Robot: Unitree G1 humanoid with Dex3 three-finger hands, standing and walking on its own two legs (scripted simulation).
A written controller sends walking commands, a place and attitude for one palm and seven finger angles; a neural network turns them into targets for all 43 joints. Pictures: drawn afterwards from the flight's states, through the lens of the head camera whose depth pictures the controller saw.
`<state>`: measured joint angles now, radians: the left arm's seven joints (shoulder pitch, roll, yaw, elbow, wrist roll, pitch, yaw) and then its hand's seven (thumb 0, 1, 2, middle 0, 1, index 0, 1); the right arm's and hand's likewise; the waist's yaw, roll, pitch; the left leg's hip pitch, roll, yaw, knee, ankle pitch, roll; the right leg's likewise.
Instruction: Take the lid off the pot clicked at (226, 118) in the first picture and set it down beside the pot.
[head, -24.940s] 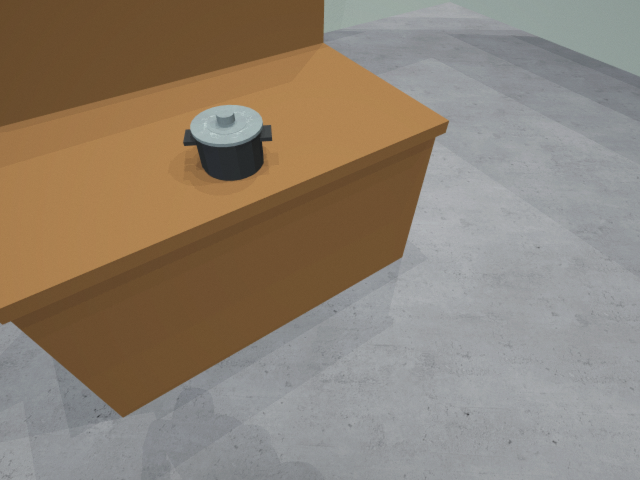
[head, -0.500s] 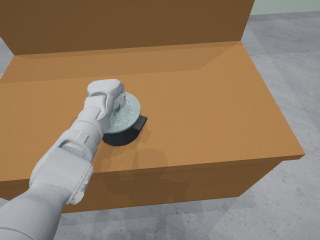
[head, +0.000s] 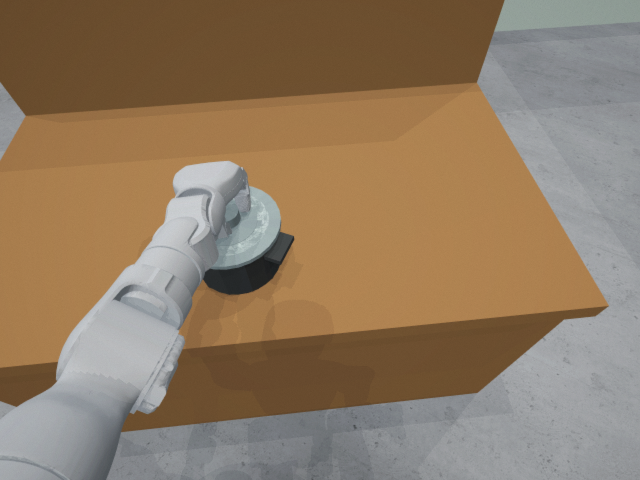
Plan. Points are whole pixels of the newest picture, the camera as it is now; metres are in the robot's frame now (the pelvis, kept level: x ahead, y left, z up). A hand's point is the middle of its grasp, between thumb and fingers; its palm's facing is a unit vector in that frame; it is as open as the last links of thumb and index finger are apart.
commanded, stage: lift the lid straight up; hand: left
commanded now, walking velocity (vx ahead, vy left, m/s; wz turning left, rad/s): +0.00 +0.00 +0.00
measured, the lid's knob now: (226, 215) +0.50 +0.11 +0.01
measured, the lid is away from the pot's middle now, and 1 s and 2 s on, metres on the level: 0.00 0.01 0.01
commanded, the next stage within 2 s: move the lid sideways beside the pot in 1.86 s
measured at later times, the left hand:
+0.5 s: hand (210, 203) +0.46 +0.12 +0.08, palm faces -0.33 -0.05 -0.94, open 6.9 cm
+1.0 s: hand (205, 179) +0.47 +0.11 +0.12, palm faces -0.29 -0.06 -0.96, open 6.9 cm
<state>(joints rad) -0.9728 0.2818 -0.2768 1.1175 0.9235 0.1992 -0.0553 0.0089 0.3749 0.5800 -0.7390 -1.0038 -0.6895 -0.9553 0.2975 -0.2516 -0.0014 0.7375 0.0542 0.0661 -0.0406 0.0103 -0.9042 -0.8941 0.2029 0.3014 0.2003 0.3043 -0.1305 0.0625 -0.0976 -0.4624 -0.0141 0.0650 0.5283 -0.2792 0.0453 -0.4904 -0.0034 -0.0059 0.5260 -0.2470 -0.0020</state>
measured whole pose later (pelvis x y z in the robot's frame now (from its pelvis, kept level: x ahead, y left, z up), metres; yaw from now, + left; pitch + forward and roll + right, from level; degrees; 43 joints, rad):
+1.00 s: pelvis +0.00 +0.00 +0.01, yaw +1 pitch +8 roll +0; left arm -1.05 0.30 -0.29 1.02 0.90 0.25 -0.17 -0.02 0.37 0.57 -0.77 -0.99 -0.69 -0.95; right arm 0.26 -0.25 0.02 0.73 0.06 0.02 -0.05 0.01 -0.90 -0.89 0.20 0.30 0.20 0.30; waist -0.11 0.07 -0.08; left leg -0.35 -0.03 0.05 0.45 -0.24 0.05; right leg -0.38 -0.02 -0.02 0.47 -0.23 0.00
